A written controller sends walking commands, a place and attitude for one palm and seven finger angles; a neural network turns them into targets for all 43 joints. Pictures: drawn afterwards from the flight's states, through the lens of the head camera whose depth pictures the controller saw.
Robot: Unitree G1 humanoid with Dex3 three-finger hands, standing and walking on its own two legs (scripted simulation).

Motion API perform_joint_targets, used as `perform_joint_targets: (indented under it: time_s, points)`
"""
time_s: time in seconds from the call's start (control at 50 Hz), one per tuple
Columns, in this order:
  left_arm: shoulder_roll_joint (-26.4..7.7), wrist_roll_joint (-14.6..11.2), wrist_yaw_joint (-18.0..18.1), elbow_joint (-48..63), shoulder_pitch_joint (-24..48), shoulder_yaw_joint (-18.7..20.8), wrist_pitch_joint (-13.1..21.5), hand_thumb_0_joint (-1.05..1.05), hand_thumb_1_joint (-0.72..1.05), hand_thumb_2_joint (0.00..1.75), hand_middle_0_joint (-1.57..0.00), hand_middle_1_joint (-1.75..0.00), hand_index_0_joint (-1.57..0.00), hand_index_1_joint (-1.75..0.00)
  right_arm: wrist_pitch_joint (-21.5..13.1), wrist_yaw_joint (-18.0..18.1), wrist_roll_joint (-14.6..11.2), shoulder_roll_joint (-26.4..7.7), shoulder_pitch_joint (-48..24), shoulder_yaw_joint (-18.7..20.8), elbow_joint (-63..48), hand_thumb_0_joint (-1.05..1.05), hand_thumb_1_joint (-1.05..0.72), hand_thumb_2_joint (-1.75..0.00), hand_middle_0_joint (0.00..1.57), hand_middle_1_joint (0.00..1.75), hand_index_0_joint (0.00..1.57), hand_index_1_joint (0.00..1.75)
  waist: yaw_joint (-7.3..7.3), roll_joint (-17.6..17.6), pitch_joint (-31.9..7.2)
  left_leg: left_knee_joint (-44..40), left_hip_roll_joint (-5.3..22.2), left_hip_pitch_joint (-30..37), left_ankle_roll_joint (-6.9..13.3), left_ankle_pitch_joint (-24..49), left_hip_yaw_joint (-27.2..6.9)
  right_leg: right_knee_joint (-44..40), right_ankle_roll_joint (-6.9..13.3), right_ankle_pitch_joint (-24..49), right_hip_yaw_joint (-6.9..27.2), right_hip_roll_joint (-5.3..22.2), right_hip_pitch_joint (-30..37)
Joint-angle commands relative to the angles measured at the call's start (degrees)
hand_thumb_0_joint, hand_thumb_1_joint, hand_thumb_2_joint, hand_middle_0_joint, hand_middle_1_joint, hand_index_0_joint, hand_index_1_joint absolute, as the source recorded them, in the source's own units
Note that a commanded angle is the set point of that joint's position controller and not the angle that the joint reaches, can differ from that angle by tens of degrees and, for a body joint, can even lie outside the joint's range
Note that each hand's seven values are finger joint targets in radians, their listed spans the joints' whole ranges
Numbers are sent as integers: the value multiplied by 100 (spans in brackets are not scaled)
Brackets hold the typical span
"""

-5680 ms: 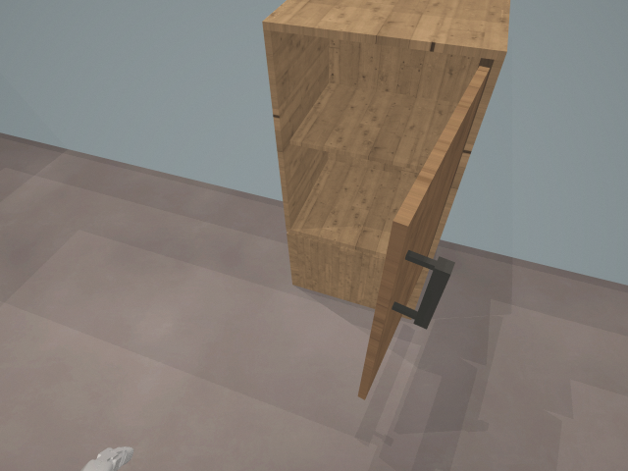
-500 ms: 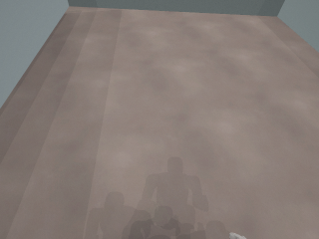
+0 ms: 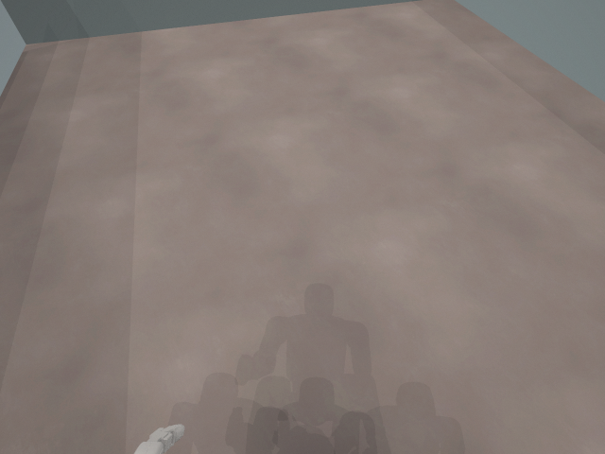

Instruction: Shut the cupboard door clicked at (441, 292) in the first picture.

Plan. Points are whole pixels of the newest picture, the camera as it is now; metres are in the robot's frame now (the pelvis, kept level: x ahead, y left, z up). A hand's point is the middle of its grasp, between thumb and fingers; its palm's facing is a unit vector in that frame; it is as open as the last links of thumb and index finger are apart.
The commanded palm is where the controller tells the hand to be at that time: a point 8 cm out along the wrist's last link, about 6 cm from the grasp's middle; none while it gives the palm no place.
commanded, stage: walk around to get in front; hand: left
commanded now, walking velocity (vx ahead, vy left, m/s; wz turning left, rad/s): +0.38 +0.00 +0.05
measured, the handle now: out of the picture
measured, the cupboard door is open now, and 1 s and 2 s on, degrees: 81 81 81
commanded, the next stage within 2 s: walk to a spot facing it in 0.76 s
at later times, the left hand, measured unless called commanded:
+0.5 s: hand (157, 445) +0.17 +0.23 -0.18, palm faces +0.07 -0.99 -0.12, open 7.4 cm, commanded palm none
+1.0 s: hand (232, 239) +0.56 +0.16 -0.15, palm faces -0.10 -0.98 -0.19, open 7.3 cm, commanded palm none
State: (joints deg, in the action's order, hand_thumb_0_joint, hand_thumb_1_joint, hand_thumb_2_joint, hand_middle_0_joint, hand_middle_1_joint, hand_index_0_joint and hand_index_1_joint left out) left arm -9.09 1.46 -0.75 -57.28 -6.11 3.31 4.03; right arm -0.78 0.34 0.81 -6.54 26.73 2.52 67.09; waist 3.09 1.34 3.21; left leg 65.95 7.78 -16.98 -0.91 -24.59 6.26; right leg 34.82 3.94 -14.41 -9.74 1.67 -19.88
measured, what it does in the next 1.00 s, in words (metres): walks ahead: left foot, then right foot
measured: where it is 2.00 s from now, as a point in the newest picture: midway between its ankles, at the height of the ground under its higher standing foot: (311, 357)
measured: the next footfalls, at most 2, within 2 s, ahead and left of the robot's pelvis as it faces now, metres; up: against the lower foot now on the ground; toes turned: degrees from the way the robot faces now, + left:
left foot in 0.38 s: +0.32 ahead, +0.16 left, +0.00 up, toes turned +11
right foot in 0.90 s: +0.51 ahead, -0.11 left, +0.00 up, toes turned -16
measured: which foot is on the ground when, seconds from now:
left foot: up 0.00-0.36, down 0.38-0.90, up 0.92-1.00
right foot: down 0.00-0.38, up 0.40-0.88, down 0.90-1.00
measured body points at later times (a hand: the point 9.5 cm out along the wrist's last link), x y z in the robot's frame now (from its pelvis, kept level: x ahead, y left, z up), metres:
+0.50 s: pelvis +0.22 +0.07 +0.00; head +0.23 +0.09 +0.45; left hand +0.17 +0.29 -0.16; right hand +0.30 -0.18 -0.12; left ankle +0.28 +0.15 -0.73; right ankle +0.13 -0.07 -0.63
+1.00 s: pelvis +0.43 +0.01 +0.00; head +0.46 -0.01 +0.45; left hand +0.56 +0.21 -0.14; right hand +0.33 -0.19 -0.16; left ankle +0.33 +0.14 -0.64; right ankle +0.47 -0.10 -0.72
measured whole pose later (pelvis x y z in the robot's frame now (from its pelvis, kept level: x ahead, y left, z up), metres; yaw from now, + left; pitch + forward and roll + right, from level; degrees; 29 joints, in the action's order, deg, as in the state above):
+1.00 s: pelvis +0.43 +0.01 +0.00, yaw -5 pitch +0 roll +0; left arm -7.5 1.8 0.0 -57.7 -6.9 2.7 4.1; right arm -0.7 1.0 0.4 -7.3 22.8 2.8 65.5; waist 2.6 2.2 4.0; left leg 66.2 6.0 -18.7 -1.6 -27.7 5.3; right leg 35.0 2.3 -14.8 -10.6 3.7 -19.6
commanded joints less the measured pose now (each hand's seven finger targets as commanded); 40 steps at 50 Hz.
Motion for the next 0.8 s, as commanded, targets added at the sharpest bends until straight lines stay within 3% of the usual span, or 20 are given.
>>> perform_joint_targets:
  time_s: [0.0, 0.04, 0.06, 0.12, 0.18, 0.26, 0.28, 0.3, 0.32, 0.34, 0.36, 0.38, 0.4, 0.42, 0.46, 0.5, 0.58, 0.62, 0.7, 0.78]
  points:
    - [-542, -17, 147, -199, -1058, 113, 22, 0, 90, 90, -20, -30, -20, -30, -151, 17, 96, -291, -246, 103, -614, 0, -90, -90, 20, 30, 20, 30, -303, -587, -74, 349, 354, -1556, -5, 782, -353, -2352, 444, 336, 1605, 1611, 760]
    - [-376, 11, 152, -189, -1071, 101, 59, 0, 90, 90, -20, -30, -20, -30, -59, -12, 120, -201, -124, 108, -623, 0, -90, -90, 20, 30, 20, 30, -135, -763, 78, -51, 316, -1486, -93, 1004, -240, -2507, 408, 281, 1183, 1393, 390]
    - [-350, 17, 155, -131, -1104, 124, 75, 0, 90, 90, -20, -30, -20, -30, -37, -32, 126, -197, -231, 124, -713, 0, -90, -90, 20, 30, 20, 30, -134, -750, 117, -254, 322, -1534, -124, 1144, -218, -2557, 434, 272, 1087, 1365, 351]
    - [-518, 0, 149, -135, -1127, 115, 120, 0, 90, 90, -20, -30, -20, -30, -62, -124, 105, -289, -755, 133, -1013, 0, -90, -90, 20, 30, 20, 30, -158, -753, 220, -1093, 352, -1697, -166, 1482, -203, -2605, 494, 282, 954, 1358, 523]
    - [-638, -6, 139, -224, -1319, 90, 133, 0, 90, 90, -20, -30, -20, -30, -126, -206, 99, -399, -1405, 111, -1250, 0, -90, -90, 20, 30, 20, 30, -301, -869, 368, -2009, 252, -1664, -146, 1669, -64, -2551, 435, 451, 883, 1352, 862]
    - [-877, 12, 151, -313, -1470, 129, 103, 0, 90, 90, -20, -30, -20, -30, -210, -247, 72, -578, -1784, 105, -1441, 0, -90, -90, 20, 30, 20, 30, -388, -766, 395, -2713, 77, -1258, 2, 1413, 80, -2258, 378, 834, 965, 1495, 1337]
    - [-911, 8, 148, -336, -1499, 138, 88, 0, 90, 90, -20, -30, -20, -30, -229, -233, 75, -654, -1734, 116, -1447, 0, -90, -90, 20, 30, 20, 30, -345, -625, 394, -2872, -2, -1025, 43, 1330, 164, -2080, 365, 1018, 945, 1515, 1385]
    - [-939, 12, 146, -364, -1474, 156, 77, 0, 90, 90, -20, -30, -20, -30, -263, -201, 86, -745, -1427, 149, -1374, 0, -90, -90, 20, 30, 20, 30, -164, -372, 263, -3133, -145, -400, 89, 1266, 229, -1561, 307, 1375, 884, 1470, 1242]
    - [-937, -14, 141, -340, -1395, 165, 59, 0, 90, 90, -20, -30, -20, -30, -303, -156, 114, -909, -668, 189, -1126, 0, -90, -90, 20, 30, 20, 30, 176, -129, -109, -3534, -328, 612, 142, 1374, 305, -518, 154, 1916, 527, 1184, 1069]
    - [-694, -60, 98, -296, -1571, 152, 34, 0, 90, 90, -20, -30, -20, -30, -344, -75, 189, -1422, 232, 307, -892, 0, -90, -90, 20, 30, 20, 30, 448, 853, -792, -4016, 333, 1914, 406, 1035, -702, 1105, -130, 1383, 189, 642, 377]
    - [-392, -125, 21, -153, -1766, 81, 18, 0, 90, 90, -20, -30, -20, -30, -332, -14, 186, -2090, 755, 447, -778, 0, -90, -90, 20, 30, 20, 30, 468, 2297, -1186, -4843, 1753, 2860, 918, 912, -2837, 2941, -364, -1524, 41, -173, -1113]
    - [-563, -72, 62, -59, -1433, 81, -14, 0, 90, 90, -20, -30, -20, -30, -280, 57, 110, -1933, 553, 383, -738, 0, -90, -90, 20, 30, 20, 30, 463, 1891, -1169, -5283, 1972, 2582, 972, 132, -3175, 3805, -262, -1731, 772, -58, -1487]
    - [-544, -70, 33, -27, -1100, 79, -35, 0, 90, 90, -20, -30, -20, -30, -262, 82, 73, -1684, 15, 325, -925, 0, -90, -90, 20, 30, 20, 30, 303, 1143, -666, -5334, 1928, 1966, 965, -191, -2933, 4142, -236, -1204, 905, 273, -1831]
    - [-467, -23, -18, -102, -958, 105, -41, 0, 90, 90, -20, -30, -20, -30, -306, 87, 92, -1354, -370, 244, -1015, 0, -90, -90, 20, 30, 20, 30, 170, 688, -221, -5449, 1684, 1296, 858, -173, -2372, 4087, -266, -704, 976, 490, -1812]
    - [-268, 39, -51, -245, -1233, 98, -152, 0, 90, 90, -20, -30, -20, -30, -396, 107, 87, -995, -729, 129, -1013, 0, -90, -90, 20, 30, 20, 30, -187, 448, 49, -5616, 1298, 497, 644, 251, -1488, 3738, -341, -248, 971, 597, -1338]
    - [-131, 40, -47, -350, -1567, 98, -262, 0, 90, 90, -20, -30, -20, -30, -440, 124, 53, -902, -836, 133, -969, 0, -90, -90, 20, 30, 20, 30, -369, 461, -144, -5636, 1106, 453, 618, 604, -875, 3472, -409, 35, 901, 594, -1173]
    - [-86, 50, -54, -139, -1170, 146, -363, 0, 90, 90, -20, -30, -20, -30, -468, 127, 40, -823, -558, 154, -783, 0, -90, -90, 20, 30, 20, 30, -346, 186, 90, -5850, 1159, 772, 802, 1093, -486, 2860, -548, 477, 846, 680, -1710]
    - [-90, 46, -78, -10, -873, 154, -370, 0, 90, 90, -20, -30, -20, -30, -470, 127, 41, -821, -440, 164, -707, 0, -90, -90, 20, 30, 20, 30, -307, 237, 165, -5862, 1183, 1005, 842, 1284, -265, 2292, -574, 616, 768, 729, -1828]
    - [-71, 27, -97, 228, -165, 133, -340, 0, 90, 90, -20, -30, -20, -30, -427, 91, 73, -804, -121, 167, -538, 0, -90, -90, 20, 30, 20, 30, -92, 318, 410, -5739, 1195, 1111, 828, 1584, 75, 1040, -516, 584, 479, 633, -1524]
    - [-88, 29, -93, 313, -20, 131, -262, 0, 90, 90, -20, -30, -20, -30, -365, 84, 122, -867, -42, 173, -437, 0, -90, -90, 20, 30, 20, 30, -103, 488, 332, -5206, 1242, 1398, 736, 2333, 328, 311, -356, 390, 278, 354, -977]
